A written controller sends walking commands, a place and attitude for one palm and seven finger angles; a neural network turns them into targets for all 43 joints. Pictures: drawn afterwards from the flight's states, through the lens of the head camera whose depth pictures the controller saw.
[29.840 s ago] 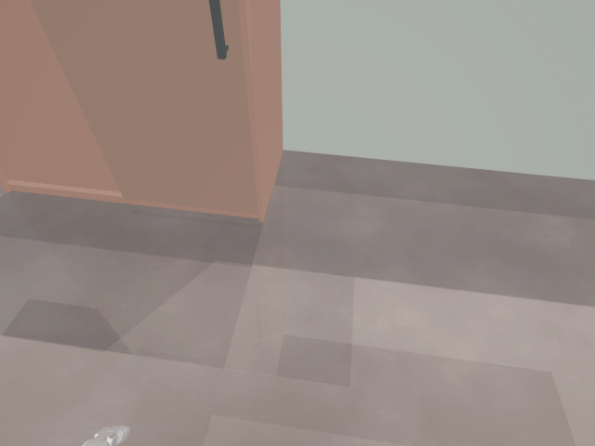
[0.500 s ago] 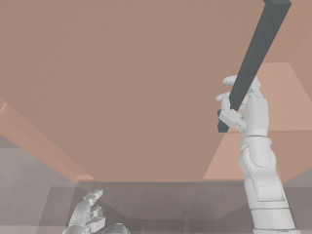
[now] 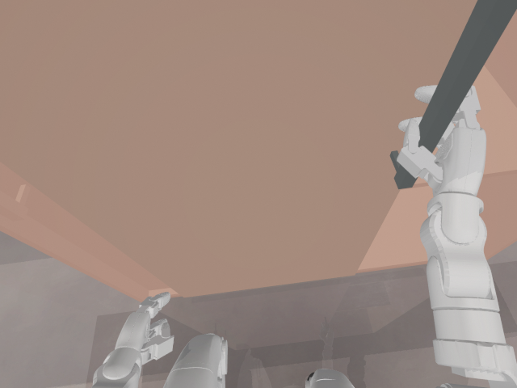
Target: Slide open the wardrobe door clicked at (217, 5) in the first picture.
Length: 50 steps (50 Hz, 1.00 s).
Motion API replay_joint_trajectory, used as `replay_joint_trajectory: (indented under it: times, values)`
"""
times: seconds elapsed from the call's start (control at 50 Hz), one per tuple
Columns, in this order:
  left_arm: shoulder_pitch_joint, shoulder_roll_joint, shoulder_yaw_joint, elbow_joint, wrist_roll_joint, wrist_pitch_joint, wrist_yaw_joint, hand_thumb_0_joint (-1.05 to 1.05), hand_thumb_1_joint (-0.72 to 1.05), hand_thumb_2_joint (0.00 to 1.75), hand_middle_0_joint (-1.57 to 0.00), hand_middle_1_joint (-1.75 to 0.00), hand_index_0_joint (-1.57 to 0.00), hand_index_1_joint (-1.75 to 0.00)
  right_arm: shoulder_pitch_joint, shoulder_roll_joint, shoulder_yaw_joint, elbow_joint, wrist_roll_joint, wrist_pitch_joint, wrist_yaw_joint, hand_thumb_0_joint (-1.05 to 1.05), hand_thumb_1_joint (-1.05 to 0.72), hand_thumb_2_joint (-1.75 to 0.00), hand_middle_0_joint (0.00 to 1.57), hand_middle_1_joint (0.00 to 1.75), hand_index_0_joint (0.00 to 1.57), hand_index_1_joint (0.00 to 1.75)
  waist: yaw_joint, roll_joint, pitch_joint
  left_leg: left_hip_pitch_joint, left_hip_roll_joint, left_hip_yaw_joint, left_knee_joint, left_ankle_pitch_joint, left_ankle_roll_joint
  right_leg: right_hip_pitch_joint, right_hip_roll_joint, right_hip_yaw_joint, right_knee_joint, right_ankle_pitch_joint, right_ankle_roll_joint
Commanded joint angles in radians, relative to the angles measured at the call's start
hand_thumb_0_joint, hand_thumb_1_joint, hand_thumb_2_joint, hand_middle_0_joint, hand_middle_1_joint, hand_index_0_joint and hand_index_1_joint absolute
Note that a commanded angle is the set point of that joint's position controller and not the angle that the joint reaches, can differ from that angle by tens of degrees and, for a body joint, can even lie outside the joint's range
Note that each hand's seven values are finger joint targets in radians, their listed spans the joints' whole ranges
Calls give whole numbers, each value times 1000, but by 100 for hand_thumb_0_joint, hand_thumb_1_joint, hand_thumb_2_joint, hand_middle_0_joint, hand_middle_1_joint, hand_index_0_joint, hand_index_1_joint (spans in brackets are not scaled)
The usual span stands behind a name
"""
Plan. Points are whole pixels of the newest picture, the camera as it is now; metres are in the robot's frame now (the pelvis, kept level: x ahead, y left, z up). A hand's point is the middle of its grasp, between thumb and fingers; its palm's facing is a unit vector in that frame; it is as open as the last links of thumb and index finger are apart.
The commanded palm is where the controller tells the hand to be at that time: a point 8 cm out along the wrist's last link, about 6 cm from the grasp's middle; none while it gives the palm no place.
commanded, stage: stop walking and hold the door there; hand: right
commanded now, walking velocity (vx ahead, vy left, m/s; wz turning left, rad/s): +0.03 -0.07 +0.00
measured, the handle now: (435, 93) +0.43 -0.25 +0.17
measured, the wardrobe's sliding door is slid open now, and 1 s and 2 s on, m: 0.48 0.48 0.48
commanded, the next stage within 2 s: none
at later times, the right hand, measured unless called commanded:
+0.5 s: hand (412, 150) +0.38 -0.22 +0.12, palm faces +0.47 +0.83 -0.31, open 6.3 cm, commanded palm +0.34 -0.26 +0.10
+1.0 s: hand (412, 152) +0.38 -0.22 +0.12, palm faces +0.34 +0.91 -0.24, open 6.1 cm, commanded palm +0.34 -0.25 +0.10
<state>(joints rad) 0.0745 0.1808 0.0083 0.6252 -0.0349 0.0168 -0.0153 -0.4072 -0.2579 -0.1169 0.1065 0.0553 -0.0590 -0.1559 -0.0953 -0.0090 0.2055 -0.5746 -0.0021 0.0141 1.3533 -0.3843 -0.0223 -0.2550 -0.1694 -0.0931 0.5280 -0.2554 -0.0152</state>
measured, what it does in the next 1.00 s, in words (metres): steps on the spot: left foot, then right foot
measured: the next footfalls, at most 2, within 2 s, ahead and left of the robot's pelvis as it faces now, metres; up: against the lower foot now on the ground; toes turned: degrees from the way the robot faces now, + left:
left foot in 0.26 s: +0.11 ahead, +0.20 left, +0.00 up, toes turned +10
right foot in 0.62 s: +0.05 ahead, -0.12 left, +0.00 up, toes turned +1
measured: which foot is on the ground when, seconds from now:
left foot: up 0.00-0.24, down 0.26-0.66, up 0.68-0.84, down 0.86-1.00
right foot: down 0.00-0.28, up 0.30-0.60, down 0.62-1.00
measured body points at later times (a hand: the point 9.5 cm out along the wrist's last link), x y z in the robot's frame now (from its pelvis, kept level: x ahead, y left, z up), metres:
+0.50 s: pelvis +0.02 +0.06 +0.00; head +0.05 +0.09 +0.44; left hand +0.15 +0.35 -0.11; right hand +0.35 -0.27 +0.13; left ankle +0.07 +0.19 -0.75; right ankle +0.01 -0.07 -0.70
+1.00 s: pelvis -0.03 +0.01 -0.01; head -0.02 +0.02 +0.44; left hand +0.05 +0.25 -0.13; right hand +0.36 -0.27 +0.13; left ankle -0.05 +0.15 -0.75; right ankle +0.03 -0.09 -0.75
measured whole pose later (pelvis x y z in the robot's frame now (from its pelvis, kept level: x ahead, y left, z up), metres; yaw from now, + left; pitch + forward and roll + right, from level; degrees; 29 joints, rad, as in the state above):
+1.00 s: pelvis -0.03 +0.01 -0.01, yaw +9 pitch -1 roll +1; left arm 0.23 0.20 -0.04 0.73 -0.04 -0.06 0.09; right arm -0.35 -0.43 -0.33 0.50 0.06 -0.09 -0.16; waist 0.01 -0.03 0.05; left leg -0.20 0.04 0.05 0.44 -0.22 -0.03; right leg -0.28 -0.05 -0.12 0.49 -0.19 -0.02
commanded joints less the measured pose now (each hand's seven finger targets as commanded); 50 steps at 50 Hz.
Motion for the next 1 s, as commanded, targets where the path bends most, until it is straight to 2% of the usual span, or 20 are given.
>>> replay_joint_trajectory:
  times: [0.0,0.06,0.16,0.2,0.22,0.26,0.3,0.32,0.4,0.48,0.54,0.58,0.6,0.64,0.66,0.74,0.78,0.86,0.9,0.98]
  values:
    - [-12,173,62,-149,4,-17,31,0,90,90,-20,-30,-20,-30,-315,-98,53,-264,-20,-60,68,0,-90,-90,45,140,45,140,117,-338,-487,-115,20,70,-102,49,-25,414,-172,33,-95,649,-85]
    - [3,174,53,-155,-3,-41,46,0,90,90,-20,-30,-20,-30,-265,-182,-11,-247,-15,-50,59,0,-90,-90,45,140,45,140,125,-406,-459,29,-3,140,-332,48,-22,357,-118,-41,-116,624,-74]
    - [7,180,17,-165,-12,-97,73,0,90,90,-20,-30,-20,-30,-184,-293,-115,-202,-5,-51,35,0,-90,-90,45,140,45,140,113,-325,-415,304,2,143,-792,165,-9,276,-131,-39,-55,516,-47]
    - [11,171,6,-150,-15,-111,80,0,90,90,-20,-30,-20,-30,-165,-338,-155,-181,-13,-64,32,0,-90,-90,45,140,45,140,103,-194,-425,470,34,97,-1014,433,-3,232,-70,-46,85,391,-11]
    - [9,158,1,-142,-13,-117,85,0,90,90,-20,-30,-20,-30,-149,-383,-193,-153,-18,-70,27,0,-90,-90,45,140,45,140,110,-78,-444,568,105,24,-1025,646,18,150,-24,-34,165,271,-1]
    - [5,141,-8,-129,-7,-118,104,0,90,90,-20,-30,-20,-30,-93,-484,-306,-48,-29,-72,9,0,-90,-90,45,140,45,140,116,69,-438,653,345,-255,-971,1198,126,-99,120,5,348,-291,40]
    - [47,198,31,-106,-13,-110,101,0,90,90,-20,-30,-20,-30,-76,-484,-349,11,-8,-56,1,0,-90,-90,45,140,45,140,91,329,-472,628,392,-330,-1003,1059,127,-126,132,119,556,-303,44]
    - [15,196,34,-108,-14,-118,102,0,90,90,-20,-30,-20,-30,-108,-434,-320,-29,-1,-65,-2,0,-90,-90,45,140,45,140,91,349,-477,641,392,-302,-988,1001,150,-141,135,159,586,-277,46]
    - [2,197,32,-67,-3,-110,107,0,90,90,-20,-30,-20,-30,-3,-544,-471,113,-35,-112,-13,0,-90,-90,45,140,45,140,83,215,-485,655,350,-129,-939,958,138,-136,147,102,398,-235,39]
    - [19,197,38,-62,1,-114,114,0,90,90,-20,-30,-20,-30,-56,-490,-401,72,-38,-126,1,0,-90,-90,45,140,45,140,80,154,-473,551,345,-162,-1011,707,144,-35,151,68,167,-181,24]
    - [48,208,51,-51,0,-113,118,0,90,90,-20,-30,-20,-30,-68,-435,-337,40,-32,-123,2,0,-90,-90,45,140,45,140,110,70,-450,479,261,-111,-1003,420,94,117,155,30,-114,67,25]
    - [57,232,67,-68,3,-112,123,0,90,90,-20,-30,-20,-30,-100,-431,-321,19,-36,-127,1,0,-90,-90,45,140,45,140,97,-13,-439,448,177,-76,-925,323,56,142,70,64,-207,153,9]
    - [55,252,71,-75,0,-109,119,0,90,90,-20,-30,-20,-30,-111,-409,-299,6,-36,-127,5,0,-90,-90,45,140,45,140,82,-115,-416,401,118,-46,-884,225,31,107,-24,170,-230,187,-30]
    - [42,218,53,-81,-11,-104,113,0,90,90,-20,-30,-20,-30,-86,-325,-215,32,-39,-122,20,0,-90,-90,45,140,45,140,86,-291,-359,383,52,29,-724,22,10,-9,-103,212,-327,36,-86]
    - [33,215,44,-80,2,-106,117,0,90,90,-20,-30,-20,-30,-118,-418,-290,56,-58,-125,4,0,-90,-90,45,140,45,140,88,-344,-295,375,51,22,-618,-18,12,-114,-119,243,-376,-55,-110]
    - [76,226,43,-67,-10,-120,115,0,90,90,-20,-30,-20,-30,-137,-372,-228,109,-42,-111,9,0,-90,-90,45,140,45,140,90,-160,-306,359,63,38,-752,63,8,9,-79,156,-230,144,-84]
    - [86,228,31,-59,-4,-128,112,0,90,90,-20,-30,-20,-30,-172,-326,-174,121,-41,-103,19,0,-90,-90,45,140,45,140,99,-159,-338,379,55,51,-924,110,9,81,-55,162,-171,167,-54]
    - [89,221,19,-45,5,-132,116,0,90,90,-20,-30,-20,-30,-178,-403,-221,156,-45,-100,19,0,-90,-90,45,140,45,140,117,-127,-402,465,120,-30,-950,403,41,68,-3,136,-122,194,-4]
    - [96,222,28,-41,-3,-133,119,0,90,90,-20,-30,-20,-30,-193,-360,-196,172,-31,-95,20,0,-90,-90,45,140,45,140,114,-18,-426,452,97,-24,-923,346,35,89,-6,135,-132,193,2]
    - [86,217,19,-39,-3,-127,126,0,90,90,-20,-30,-20,-30,-242,-354,-175,221,-29,-85,20,0,-90,-90,45,140,45,140,112,-36,-433,403,89,-16,-927,245,20,120,-24,138,-171,143,-14]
